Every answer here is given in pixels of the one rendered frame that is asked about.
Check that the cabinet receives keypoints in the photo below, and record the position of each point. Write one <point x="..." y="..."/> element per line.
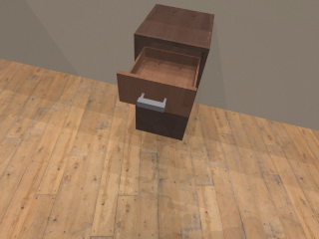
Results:
<point x="175" y="30"/>

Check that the drawer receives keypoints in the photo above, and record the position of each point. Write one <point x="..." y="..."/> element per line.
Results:
<point x="161" y="74"/>

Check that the handle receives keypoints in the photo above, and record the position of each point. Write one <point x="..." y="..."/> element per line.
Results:
<point x="151" y="104"/>

